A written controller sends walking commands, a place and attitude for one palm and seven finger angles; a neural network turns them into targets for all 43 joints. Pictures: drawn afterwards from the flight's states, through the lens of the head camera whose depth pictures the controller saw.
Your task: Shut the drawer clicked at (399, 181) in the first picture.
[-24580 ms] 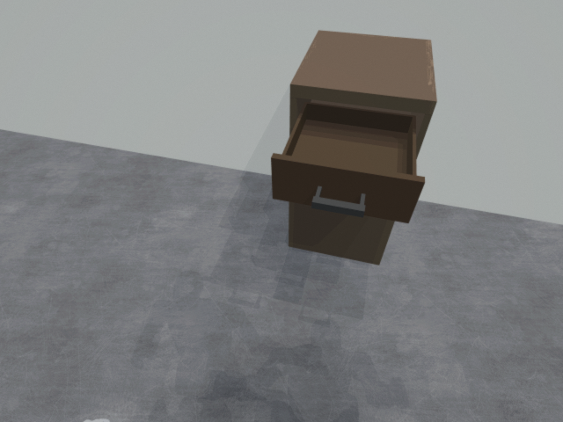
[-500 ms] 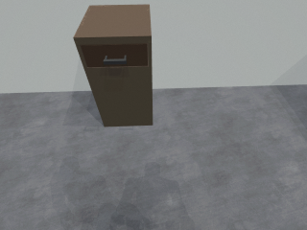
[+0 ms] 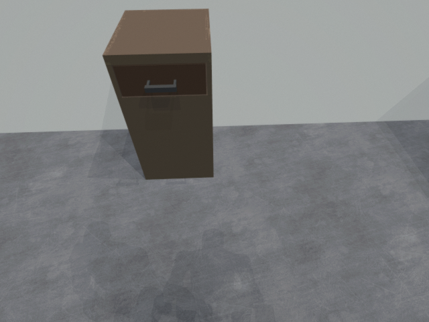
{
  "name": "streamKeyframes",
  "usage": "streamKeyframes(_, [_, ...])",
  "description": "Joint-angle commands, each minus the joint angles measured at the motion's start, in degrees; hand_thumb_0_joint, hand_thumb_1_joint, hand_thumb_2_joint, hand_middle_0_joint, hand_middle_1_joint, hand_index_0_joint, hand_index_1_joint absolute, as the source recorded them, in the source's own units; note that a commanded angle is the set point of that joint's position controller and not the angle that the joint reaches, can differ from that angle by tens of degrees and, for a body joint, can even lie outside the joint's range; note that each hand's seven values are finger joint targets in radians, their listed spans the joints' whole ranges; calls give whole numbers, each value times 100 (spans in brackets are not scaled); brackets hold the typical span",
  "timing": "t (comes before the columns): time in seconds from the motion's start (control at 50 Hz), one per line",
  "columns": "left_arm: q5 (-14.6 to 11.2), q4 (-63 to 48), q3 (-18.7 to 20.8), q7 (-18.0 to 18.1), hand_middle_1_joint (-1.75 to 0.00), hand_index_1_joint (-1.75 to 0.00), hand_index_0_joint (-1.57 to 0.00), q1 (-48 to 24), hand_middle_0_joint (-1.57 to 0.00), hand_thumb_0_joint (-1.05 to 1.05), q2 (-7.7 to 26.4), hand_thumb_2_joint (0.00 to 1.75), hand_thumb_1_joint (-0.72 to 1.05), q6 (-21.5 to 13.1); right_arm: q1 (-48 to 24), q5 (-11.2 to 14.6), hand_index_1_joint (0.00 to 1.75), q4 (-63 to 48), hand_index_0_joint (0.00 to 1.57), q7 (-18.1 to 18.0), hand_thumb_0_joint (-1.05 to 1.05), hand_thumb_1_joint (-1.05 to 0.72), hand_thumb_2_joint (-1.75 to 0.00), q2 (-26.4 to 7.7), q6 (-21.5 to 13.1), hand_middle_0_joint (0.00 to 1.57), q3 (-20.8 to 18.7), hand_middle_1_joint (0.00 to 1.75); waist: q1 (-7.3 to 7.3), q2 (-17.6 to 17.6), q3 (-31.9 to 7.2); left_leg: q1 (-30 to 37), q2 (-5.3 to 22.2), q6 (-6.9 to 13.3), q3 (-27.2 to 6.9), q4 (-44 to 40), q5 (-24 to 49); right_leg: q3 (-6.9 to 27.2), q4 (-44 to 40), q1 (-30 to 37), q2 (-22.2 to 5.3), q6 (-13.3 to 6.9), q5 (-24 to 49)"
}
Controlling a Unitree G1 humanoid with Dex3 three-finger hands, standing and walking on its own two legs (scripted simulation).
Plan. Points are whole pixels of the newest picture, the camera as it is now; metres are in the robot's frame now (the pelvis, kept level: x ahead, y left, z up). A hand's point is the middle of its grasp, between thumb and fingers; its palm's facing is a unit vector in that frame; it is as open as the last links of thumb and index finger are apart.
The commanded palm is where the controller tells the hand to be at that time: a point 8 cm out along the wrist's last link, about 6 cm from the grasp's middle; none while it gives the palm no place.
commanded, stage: look to check the result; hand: left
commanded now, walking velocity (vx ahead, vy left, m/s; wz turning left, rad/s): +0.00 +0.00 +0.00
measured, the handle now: (161, 85) +0.96 +0.26 -0.11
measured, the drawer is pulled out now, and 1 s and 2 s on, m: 0.00 0.00 0.00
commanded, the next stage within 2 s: stand and wait in 0.68 s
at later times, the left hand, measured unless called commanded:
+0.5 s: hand out of the picture +0.02 +0.19 -0.17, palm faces +0.02 -0.97 -0.24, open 7.4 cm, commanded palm none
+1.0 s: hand out of the picture +0.02 +0.21 -0.17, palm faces +0.01 -0.96 -0.26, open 7.4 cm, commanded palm none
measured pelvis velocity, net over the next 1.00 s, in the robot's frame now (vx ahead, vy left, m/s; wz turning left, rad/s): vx -0.01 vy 0.00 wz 0.00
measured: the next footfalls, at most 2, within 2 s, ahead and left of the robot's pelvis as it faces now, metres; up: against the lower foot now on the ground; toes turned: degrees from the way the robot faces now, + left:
none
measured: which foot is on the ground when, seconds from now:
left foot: down 0.00-1.00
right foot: down 0.00-1.00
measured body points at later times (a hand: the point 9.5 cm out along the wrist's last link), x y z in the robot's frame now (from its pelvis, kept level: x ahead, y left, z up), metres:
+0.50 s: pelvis +0.00 +0.00 +0.00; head +0.01 -0.01 +0.45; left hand +0.02 +0.24 -0.15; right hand +0.01 -0.24 -0.16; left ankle -0.02 +0.13 -0.75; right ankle -0.03 -0.09 -0.75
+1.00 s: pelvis -0.01 +0.00 +0.00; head +0.00 -0.01 +0.45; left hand +0.02 +0.26 -0.15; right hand +0.01 -0.25 -0.16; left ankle -0.02 +0.13 -0.75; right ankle -0.03 -0.09 -0.75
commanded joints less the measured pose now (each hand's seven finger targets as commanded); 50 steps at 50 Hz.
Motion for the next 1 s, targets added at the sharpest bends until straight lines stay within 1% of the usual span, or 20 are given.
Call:
streamKeyframes(0.0, [28, -154, 141, 34, -30, -30, -20, 285, -20, 0, 743, 90, 90, -64, 318, 12, 30, -138, 20, -25, 0, -90, -90, -626, -61, 20, -118, 30, 25, -98, 119, 137, 484, 225, -467, -237, 987, 606, -431, -353, -721, -28, 1337])
streamKeyframes(0.06, [25, -165, 152, 27, -30, -30, -20, 248, -20, 0, 792, 90, 90, -77, 317, 9, 30, -133, 20, -21, 0, -90, -90, -651, -74, 20, -122, 30, 23, -126, -11, 176, 483, 224, -465, -227, 1054, 593, -425, -249, -740, -25, 1484])
streamKeyframes(0.16, [20, -177, 158, 29, -30, -30, -20, 226, -20, 0, 842, 90, 90, -90, 275, 13, 30, -145, 20, -26, 0, -90, -90, -698, -78, 20, -127, 30, 19, -123, -44, 203, 485, 221, -468, -200, 1152, 587, -425, -200, -764, -24, 1704])
streamKeyframes(0.2, [26, -172, 153, 30, -30, -30, -20, 224, -20, 0, 833, 90, 90, -81, 252, 14, 30, -153, 20, -24, 0, -90, -90, -718, -67, 20, -128, 30, 25, -64, 59, 166, 478, 212, -463, -211, 1107, 584, -446, -262, -753, -15, 1606])
streamKeyframes(0.24, [23, -174, 153, 25, -30, -30, -20, 214, -20, 0, 862, 90, 90, -82, 258, 11, 30, -138, 20, -20, 0, -90, -90, -709, -70, 20, -122, 30, 22, -53, 1, 187, 485, 212, -462, -221, 1084, 584, -461, -220, -769, -18, 1588])
streamKeyframes(0.28, [21, -172, 150, 20, -30, -30, -20, 194, -20, 0, 866, 90, 90, -81, 234, 7, 30, -144, 20, -20, 0, -90, -90, -728, -72, 20, -125, 30, 25, -32, 36, 179, 484, 214, -479, -238, 1070, 591, -471, -247, -764, -24, 1533])
streamKeyframes(0.3, [31, -167, 155, 26, -30, -30, -20, 219, -20, 0, 866, 90, 90, -86, 245, 16, 30, -160, 20, -19, 0, -90, -90, -728, -67, 20, -135, 30, 22, -152, -2, 208, 491, 215, -481, -221, 1076, 583, -476, -249, -755, -15, 1545])
streamKeyframes(0.32, [24, -177, 151, 24, -30, -30, -20, 192, -20, 0, 875, 90, 90, -89, 230, 10, 30, -156, 20, -18, 0, -90, -90, -757, -67, 20, -135, 30, 16, -128, -29, 228, 494, 215, -470, -217, 1066, 597, -484, -233, -766, -20, 1571])
streamKeyframes(0.42, [26, -173, 149, 16, -30, -30, -20, 143, -20, 0, 899, 90, 90, -81, 182, 7, 30, -165, 20, -16, 0, -90, -90, -784, -63, 20, -136, 30, 15, -80, 114, 180, 504, 210, -475, -269, 992, 606, -514, -319, -754, -24, 1425])
streamKeyframes(0.5, [31, -186, 158, 13, -30, -30, -20, 121, -20, 0, 942, 90, 90, -87, 160, 13, 30, -183, 20, -14, 0, -90, -90, -840, -76, 20, -135, 30, 17, -38, -4, 224, 508, 218, -503, -268, 1059, 638, -504, -267, -750, -34, 1429])
streamKeyframes(0.62, [29, -189, 166, 6, -30, -30, -20, 65, -20, 0, 1001, 90, 90, -96, 125, 7, 30, -182, 20, -7, 0, -90, -90, -881, -76, 20, -144, 30, 13, -152, 7, 220, 513, 212, -504, -293, 1039, 616, -517, -253, -762, -26, 1474])
streamKeyframes(0.64, [25, -195, 174, 3, -30, -30, -20, 67, -20, 0, 999, 90, 90, -95, 139, 7, 30, -186, 20, -7, 0, -90, -90, -892, -85, 20, -143, 30, 16, -102, -55, 234, 518, 215, -498, -296, 1052, 602, -516, -215, -777, -27, 1467])
streamKeyframes(0.66, [24, -183, 164, 2, -30, -30, -20, 45, -20, 0, 1006, 90, 90, -91, 100, 6, 30, -183, 20, -6, 0, -90, -90, -893, -81, 20, -145, 30, 18, -76, 13, 216, 514, 213, -507, -316, 1008, 606, -531, -262, -772, -31, 1393])
streamKeyframes(0.68, [26, -190, 170, -3, -30, -30, -20, 42, -20, 0, 1013, 90, 90, -91, 97, 5, 30, -185, 20, -6, 0, -90, -90, -909, -84, 20, -145, 30, 16, -11, -13, 226, 515, 214, -510, -321, 987, 635, -546, -254, -768, -34, 1341])
streamKeyframes(0.76, [29, -200, 174, -6, -30, -30, -20, -13, -20, 0, 1058, 90, 90, -91, 78, 3, 30, -184, 20, -1, 0, -90, -90, -955, -85, 20, -138, 30, 13, -110, 29, 201, 531, 217, -532, -358, 1000, 625, -546, -268, -766, -41, 1319])
streamKeyframes(0.8, [33, -202, 174, -4, -30, -30, -20, -1, -20, 0, 1070, 90, 90, -95, 60, 13, 30, -195, 20, 1, 0, -90, -90, -966, -88, 20, -144, 30, 23, -60, -29, 235, 527, 215, -534, -327, 1048, 622, -546, -247, -770, -36, 1352])
streamKeyframes(0.86, [29, -202, 180, -12, -30, -30, -20, -50, -20, 0, 1105, 90, 90, -100, 48, 5, 30, -199, 20, 1, 0, -90, -90, -1011, -95, 20, -144, 30, 17, -98, -58, 246, 537, 221, -536, -357, 1051, 629, -551, -220, -780, -42, 1389])
streamKeyframes(0.88, [26, -207, 183, -15, -30, -30, -20, -65, -20, 0, 1117, 90, 90, -96, 26, 6, 30, -197, 20, 2, 0, -90, -90, -1010, -95, 20, -141, 30, 22, -44, -22, 229, 530, 215, -537, -355, 1042, 621, -558, -228, -786, -40, 1375])
streamKeyframes(0.9, [33, -209, 181, -10, -30, -30, -20, -59, -20, 0, 1125, 90, 90, -97, 12, 10, 30, -212, 20, 4, 0, -90, -90, -1019, -85, 20, -150, 30, 20, -125, 22, 217, 533, 214, -536, -352, 1013, 634, -570, -274, -767, -38, 1339])
streamKeyframes(0.98, [29, -217, 181, -20, -30, -30, -20, -130, -20, 0, 1169, 90, 90, -97, -16, 3, 30, -210, 20, 14, 0, -90, -90, -1072, -84, 20, -155, 30, 13, -117, 11, 202, 534, 211, -543, -388, 920, 631, -605, -260, -786, -37, 1228])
